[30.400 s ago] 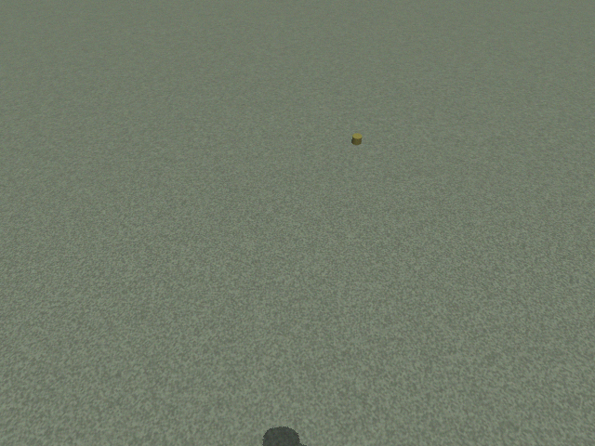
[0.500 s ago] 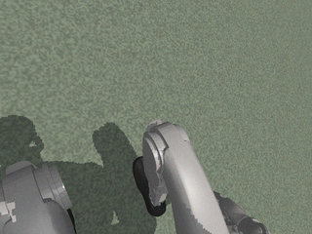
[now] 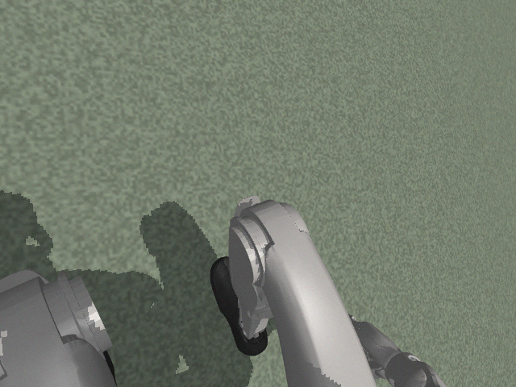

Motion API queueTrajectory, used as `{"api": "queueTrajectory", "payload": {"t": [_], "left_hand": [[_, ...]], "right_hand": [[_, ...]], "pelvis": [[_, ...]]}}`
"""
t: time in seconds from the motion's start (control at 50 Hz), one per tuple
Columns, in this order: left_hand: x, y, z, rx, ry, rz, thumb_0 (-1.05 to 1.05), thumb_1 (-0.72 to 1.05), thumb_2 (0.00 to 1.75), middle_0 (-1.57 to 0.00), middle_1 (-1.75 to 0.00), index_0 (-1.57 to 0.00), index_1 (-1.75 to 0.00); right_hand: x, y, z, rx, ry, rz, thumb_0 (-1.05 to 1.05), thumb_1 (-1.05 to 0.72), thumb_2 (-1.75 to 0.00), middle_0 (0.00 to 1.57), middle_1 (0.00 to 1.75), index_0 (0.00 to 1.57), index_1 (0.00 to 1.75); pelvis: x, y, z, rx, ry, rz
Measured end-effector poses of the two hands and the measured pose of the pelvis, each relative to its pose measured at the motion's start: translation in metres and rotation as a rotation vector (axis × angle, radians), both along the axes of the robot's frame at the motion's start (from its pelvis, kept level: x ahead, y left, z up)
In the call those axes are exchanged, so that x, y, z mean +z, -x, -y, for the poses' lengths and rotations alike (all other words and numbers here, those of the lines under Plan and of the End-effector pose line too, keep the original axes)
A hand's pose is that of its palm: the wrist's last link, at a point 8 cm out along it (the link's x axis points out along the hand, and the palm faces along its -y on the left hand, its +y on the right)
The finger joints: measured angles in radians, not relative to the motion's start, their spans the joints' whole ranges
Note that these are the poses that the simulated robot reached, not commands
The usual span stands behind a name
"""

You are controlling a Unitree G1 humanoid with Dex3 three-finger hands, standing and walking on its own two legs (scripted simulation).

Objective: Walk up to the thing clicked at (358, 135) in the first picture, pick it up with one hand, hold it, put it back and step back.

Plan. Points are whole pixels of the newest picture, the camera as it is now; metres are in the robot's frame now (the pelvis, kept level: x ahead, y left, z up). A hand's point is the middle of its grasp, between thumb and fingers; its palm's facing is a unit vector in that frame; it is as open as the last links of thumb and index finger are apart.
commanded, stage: open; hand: left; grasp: from above
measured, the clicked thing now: out of the picture +0.45 +0.40 -0.27
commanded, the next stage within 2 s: withdraw in 0.94 s
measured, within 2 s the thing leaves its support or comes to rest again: neither
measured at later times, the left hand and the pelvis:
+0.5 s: hand out of the picture +0.43 +0.39 -0.24, palm faces -0.44 -0.19 -0.88, open 10.9 cm; pelvis +0.00 +0.00 +0.00, yaw +0 degrees
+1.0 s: hand out of the picture +0.43 +0.39 -0.23, palm faces -0.43 -0.18 -0.88, open 13.8 cm; pelvis +0.00 +0.00 +0.00, yaw +0 degrees
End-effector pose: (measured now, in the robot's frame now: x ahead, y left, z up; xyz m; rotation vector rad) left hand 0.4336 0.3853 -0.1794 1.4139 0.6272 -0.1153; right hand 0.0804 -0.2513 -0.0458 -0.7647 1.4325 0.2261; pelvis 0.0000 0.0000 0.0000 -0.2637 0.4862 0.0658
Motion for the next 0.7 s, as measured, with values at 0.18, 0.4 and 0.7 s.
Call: {"api": "queueTrajectory", "payload": {"t": [0.18, 0.4, 0.7], "left_hand": [[-0.0034, -0.001, -0.0021, 0.008, 0.002, -0.006, -0.09, 0.45, 0.25, -0.77, -0.4, -1.01, -0.41], [-0.0012, -0.0023, -0.0048, 0.013, 0.001, 0.002, -0.02, 0.14, 0.43, -0.57, -0.58, -0.64, -0.55], [0.0006, -0.0012, -0.0051, -0.002, 0.007, 0.002, 0.0, -0.25, 0.75, -0.28, -0.85, -0.3, -0.82]], "right_hand": [[0.0022, 0.0006, -0.0003, 0.011, -0.001, 0.0, 0.0, -0.91, -0.9, 0.2, 0.3, 0.21, 0.3], [0.0036, -0.0002, -0.0018, 0.015, -0.007, 0.001, 0.0, -0.9, -0.9, 0.2, 0.3, 0.21, 0.3], [0.0042, -0.0033, -0.0034, 0.025, -0.013, 0.009, 0.0, -0.9, -0.9, 0.2, 0.3, 0.21, 0.3]], "pelvis": [[-0.0008, 0.0004, -0.0012, -0.001, 0.005, 0.005], [-0.0001, 0.0007, -0.002, -0.003, 0.01, 0.008], [0.0005, 0.0016, -0.0026, -0.002, 0.011, 0.011]]}}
